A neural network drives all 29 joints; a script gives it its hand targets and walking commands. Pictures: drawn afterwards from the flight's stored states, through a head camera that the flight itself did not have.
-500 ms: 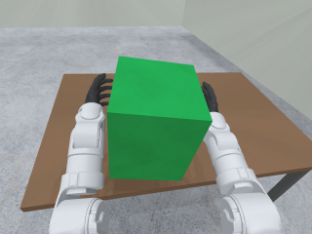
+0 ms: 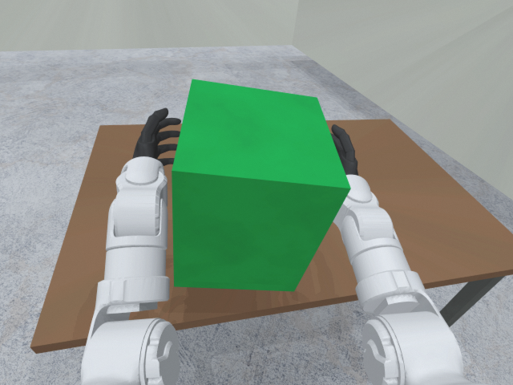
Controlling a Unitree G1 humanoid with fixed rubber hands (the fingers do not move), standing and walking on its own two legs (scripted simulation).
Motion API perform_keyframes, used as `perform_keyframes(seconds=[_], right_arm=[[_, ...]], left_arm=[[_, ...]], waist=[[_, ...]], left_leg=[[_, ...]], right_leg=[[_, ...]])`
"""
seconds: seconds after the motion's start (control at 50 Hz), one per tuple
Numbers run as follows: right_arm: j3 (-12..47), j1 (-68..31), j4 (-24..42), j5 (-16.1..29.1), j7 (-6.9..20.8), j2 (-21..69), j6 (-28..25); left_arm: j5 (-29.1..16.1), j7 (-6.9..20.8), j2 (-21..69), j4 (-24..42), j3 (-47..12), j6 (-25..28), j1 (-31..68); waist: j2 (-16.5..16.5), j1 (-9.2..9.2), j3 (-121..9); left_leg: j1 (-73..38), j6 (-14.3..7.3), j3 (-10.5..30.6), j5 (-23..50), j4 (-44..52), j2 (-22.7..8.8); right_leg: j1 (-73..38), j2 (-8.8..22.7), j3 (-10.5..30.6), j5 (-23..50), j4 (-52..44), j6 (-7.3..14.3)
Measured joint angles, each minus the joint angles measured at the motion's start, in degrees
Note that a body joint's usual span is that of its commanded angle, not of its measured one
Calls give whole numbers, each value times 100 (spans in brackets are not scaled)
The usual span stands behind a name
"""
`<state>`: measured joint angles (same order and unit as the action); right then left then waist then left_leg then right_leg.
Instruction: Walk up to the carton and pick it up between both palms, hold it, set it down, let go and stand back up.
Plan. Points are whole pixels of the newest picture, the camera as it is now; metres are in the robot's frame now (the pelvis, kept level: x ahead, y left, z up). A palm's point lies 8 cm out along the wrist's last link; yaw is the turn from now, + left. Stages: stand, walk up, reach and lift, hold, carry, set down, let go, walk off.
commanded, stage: reach and lift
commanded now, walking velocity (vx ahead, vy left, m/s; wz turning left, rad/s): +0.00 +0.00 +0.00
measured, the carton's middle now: (246, 191) +0.38 +0.00 +0.15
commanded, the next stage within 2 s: hold in 0.64 s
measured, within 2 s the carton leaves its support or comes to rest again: neither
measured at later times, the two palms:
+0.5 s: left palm (147, 154) +0.38 +0.14 +0.22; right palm (344, 168) +0.38 -0.15 +0.20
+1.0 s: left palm (130, 150) +0.35 +0.16 +0.24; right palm (343, 157) +0.37 -0.14 +0.23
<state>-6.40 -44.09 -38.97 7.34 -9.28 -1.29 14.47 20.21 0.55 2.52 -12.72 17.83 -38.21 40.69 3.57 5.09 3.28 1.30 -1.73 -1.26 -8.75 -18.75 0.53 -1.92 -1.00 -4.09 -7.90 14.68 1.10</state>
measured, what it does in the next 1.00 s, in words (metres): stands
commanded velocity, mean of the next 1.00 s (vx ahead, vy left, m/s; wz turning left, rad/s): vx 0.00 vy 0.00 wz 0.00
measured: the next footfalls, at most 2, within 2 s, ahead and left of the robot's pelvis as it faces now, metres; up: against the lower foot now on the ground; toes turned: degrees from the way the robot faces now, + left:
none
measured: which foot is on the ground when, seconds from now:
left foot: down 0.00-1.00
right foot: down 0.00-1.00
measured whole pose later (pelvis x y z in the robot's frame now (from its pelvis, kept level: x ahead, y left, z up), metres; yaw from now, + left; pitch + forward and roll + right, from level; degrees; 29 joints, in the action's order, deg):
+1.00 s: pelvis +0.00 +0.00 +0.00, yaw +0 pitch -11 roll -1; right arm -3.7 -47.2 -36.0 11.7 -11.8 -1.9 22.0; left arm 21.5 3.6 1.9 -6.5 19.6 -47.2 41.5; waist 3.4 4.6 1.5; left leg -1.0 -1.5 -1.0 -8.8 -18.6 0.5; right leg -3.9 -1.1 -4.0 -8.5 15.3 1.4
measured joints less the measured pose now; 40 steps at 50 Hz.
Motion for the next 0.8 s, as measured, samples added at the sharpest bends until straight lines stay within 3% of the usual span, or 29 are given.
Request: perform_keyframes(seconds=[0.68, 0.8], right_arm=[[114, -256, 32, 213, -117, -76, 269], [458, -182, 332, 527, -245, -196, 351]], left_arm=[[8, 87, -89, 103, 72, -309, 185], [-29, 82, -82, 555, 6, -497, 7]], waist=[[-10, 52, -57], [-47, 47, -75]], left_leg=[[-57, 17, 24, -29, -10, -7], [-108, 26, 23, -80, -71, -32]], right_leg=[[-64, -15, -9, -30, 2, 13], [-152, -43, 2, -30, -28, 19]])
